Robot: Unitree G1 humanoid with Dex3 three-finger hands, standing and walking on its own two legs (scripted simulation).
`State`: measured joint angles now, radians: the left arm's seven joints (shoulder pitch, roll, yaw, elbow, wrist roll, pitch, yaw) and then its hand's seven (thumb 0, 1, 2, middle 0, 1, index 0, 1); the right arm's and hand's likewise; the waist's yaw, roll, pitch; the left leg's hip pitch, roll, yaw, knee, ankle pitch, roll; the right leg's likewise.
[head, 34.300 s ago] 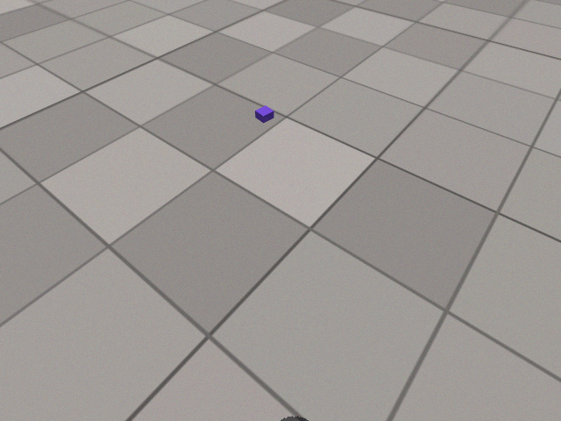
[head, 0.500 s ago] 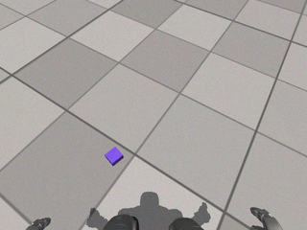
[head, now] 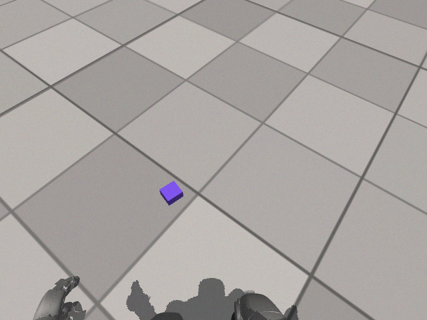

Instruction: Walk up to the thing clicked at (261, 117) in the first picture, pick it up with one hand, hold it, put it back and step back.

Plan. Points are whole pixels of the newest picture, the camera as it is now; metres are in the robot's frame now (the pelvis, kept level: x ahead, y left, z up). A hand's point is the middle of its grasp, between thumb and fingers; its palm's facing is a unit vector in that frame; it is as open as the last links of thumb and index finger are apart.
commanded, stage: step back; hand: left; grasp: from above
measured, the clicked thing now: (171, 193) +0.73 +0.20 -0.73
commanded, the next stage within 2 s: none
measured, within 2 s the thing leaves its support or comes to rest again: neither
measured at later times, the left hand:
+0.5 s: hand out of the picture -0.08 +0.23 -0.13, palm faces -0.02 -0.90 -0.44, open 7.4 cm
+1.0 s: hand out of the picture -0.27 +0.23 -0.15, palm faces -0.05 -0.92 -0.40, open 7.4 cm
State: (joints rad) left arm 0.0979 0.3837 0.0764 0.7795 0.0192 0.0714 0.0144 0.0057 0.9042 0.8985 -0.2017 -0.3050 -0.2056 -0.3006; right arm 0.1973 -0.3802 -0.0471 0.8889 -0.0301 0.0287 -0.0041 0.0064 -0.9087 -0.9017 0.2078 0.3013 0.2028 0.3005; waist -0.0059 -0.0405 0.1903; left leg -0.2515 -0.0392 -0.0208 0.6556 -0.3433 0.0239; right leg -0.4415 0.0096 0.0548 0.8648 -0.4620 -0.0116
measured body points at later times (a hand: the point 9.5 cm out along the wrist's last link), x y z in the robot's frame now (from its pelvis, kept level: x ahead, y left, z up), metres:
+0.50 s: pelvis -0.17 -0.04 +0.00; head -0.12 -0.06 +0.45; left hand -0.08 +0.28 -0.10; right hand -0.07 -0.36 -0.12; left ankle -0.17 +0.10 -0.65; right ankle -0.13 -0.15 -0.72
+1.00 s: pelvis -0.35 -0.04 +0.00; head -0.31 -0.04 +0.45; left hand -0.27 +0.28 -0.12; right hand -0.23 -0.36 -0.11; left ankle -0.26 +0.09 -0.72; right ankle -0.38 -0.16 -0.72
